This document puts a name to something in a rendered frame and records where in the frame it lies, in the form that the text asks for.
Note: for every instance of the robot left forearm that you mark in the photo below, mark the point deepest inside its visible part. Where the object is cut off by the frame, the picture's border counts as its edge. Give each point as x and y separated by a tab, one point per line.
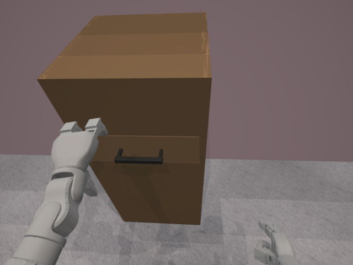
54	221

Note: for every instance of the robot left hand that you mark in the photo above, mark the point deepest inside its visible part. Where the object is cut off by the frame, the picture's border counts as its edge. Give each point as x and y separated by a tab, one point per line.
76	148

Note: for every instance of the drawer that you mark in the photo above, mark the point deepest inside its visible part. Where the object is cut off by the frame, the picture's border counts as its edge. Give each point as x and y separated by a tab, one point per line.
175	148

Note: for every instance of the cabinet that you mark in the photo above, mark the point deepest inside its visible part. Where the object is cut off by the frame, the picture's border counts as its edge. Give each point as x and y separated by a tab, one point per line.
142	74

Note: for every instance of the handle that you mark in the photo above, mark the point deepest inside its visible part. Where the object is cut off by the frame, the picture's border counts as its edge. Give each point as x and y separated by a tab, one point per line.
139	160

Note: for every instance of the robot right hand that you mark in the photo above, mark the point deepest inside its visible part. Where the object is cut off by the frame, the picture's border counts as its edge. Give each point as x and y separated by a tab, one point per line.
266	252

